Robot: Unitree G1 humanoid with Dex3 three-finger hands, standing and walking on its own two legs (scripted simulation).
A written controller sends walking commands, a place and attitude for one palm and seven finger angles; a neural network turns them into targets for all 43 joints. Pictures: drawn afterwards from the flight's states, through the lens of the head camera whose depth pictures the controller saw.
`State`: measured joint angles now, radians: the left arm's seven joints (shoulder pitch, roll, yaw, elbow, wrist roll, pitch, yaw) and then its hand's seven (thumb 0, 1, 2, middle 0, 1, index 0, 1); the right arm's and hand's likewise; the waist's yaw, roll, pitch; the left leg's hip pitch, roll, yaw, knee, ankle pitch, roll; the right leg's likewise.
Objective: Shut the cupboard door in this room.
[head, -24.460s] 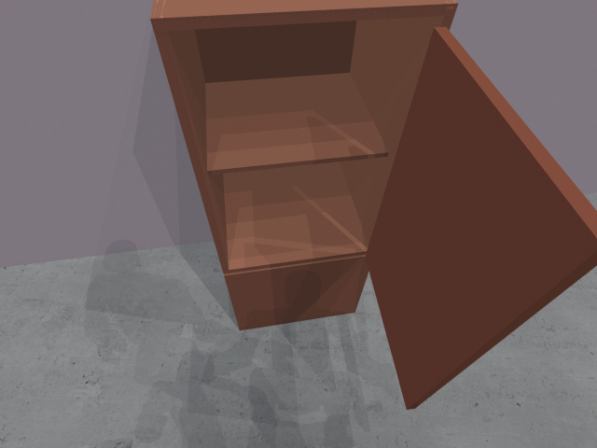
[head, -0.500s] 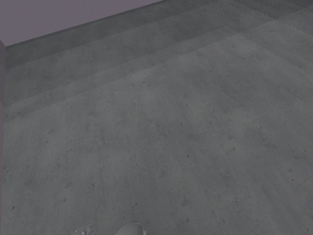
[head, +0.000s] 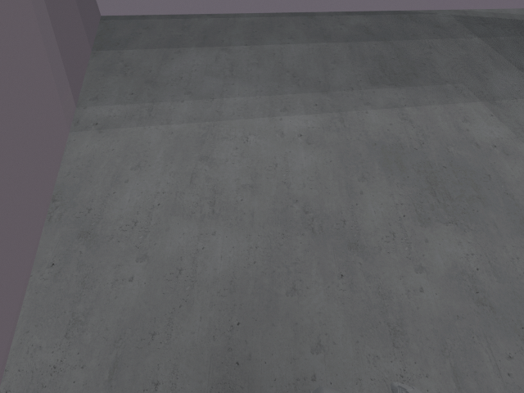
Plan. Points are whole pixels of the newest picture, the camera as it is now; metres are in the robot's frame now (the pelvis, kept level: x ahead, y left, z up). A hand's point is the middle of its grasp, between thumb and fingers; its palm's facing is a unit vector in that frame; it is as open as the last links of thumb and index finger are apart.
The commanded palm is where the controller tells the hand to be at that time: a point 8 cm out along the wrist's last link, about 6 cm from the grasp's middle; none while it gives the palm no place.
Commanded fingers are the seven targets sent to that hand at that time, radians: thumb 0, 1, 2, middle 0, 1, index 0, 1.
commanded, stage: turn or walk to find it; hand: left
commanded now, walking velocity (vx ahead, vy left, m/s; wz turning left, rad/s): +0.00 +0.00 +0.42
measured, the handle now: out of the picture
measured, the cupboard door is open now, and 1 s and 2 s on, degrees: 53 50 39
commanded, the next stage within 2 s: none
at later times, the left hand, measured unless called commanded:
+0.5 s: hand out of the picture +0.02 +0.14 -0.14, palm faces +0.23 -0.94 -0.27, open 7.4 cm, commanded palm none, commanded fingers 0.00 0.90 0.90 -0.20 -0.30 -0.20 -0.30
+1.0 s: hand out of the picture -0.04 +0.18 -0.16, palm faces +0.45 -0.87 -0.21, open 7.4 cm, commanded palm none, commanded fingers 0.00 0.90 0.90 -0.20 -0.30 -0.20 -0.30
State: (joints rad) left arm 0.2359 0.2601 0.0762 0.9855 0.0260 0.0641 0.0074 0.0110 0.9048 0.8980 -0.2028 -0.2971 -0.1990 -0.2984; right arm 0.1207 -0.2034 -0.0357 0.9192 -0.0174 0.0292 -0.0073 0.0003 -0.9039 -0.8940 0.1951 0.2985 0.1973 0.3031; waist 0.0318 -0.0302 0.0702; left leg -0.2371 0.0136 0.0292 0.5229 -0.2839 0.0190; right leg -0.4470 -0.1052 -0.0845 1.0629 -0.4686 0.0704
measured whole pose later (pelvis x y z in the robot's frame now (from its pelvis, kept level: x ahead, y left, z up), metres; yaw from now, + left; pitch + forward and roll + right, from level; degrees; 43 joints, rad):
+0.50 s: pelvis -0.01 -0.07 +0.01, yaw +13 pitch +0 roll +3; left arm 0.21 0.15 0.04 0.92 0.03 0.00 0.01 0.01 0.90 0.90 -0.21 -0.30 -0.20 -0.30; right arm 0.22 -0.25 -0.08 0.98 -0.02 0.08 0.01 0.00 -0.91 -0.89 0.19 0.30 0.20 0.30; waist -0.02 0.03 0.07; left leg -0.48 0.02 -0.02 1.11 -0.41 -0.08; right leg -0.22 -0.10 -0.19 0.50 -0.29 -0.04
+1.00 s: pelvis -0.03 -0.04 +0.00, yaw +25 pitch +1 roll -1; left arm 0.16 0.21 0.06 0.92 0.02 0.05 0.00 0.01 0.90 0.90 -0.20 -0.30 -0.20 -0.30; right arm 0.16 -0.18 -0.03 0.92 -0.02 0.03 0.00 0.00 -0.90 -0.89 0.20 0.30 0.20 0.30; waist 0.01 -0.02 0.06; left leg -0.24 0.00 0.01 0.47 -0.24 0.02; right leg -0.46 -0.09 -0.05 1.01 -0.42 0.08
